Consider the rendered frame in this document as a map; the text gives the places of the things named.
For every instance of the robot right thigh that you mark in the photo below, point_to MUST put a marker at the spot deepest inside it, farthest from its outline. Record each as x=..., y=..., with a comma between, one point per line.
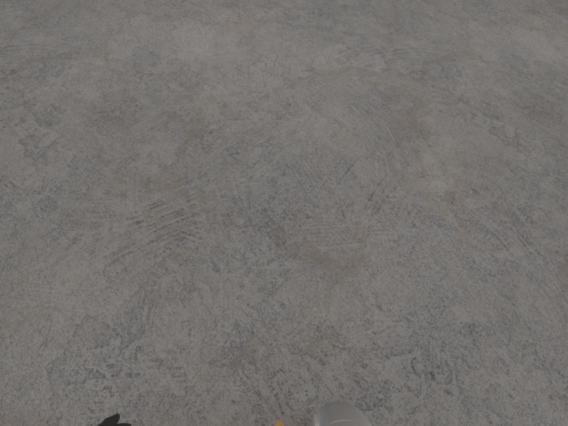
x=339, y=414

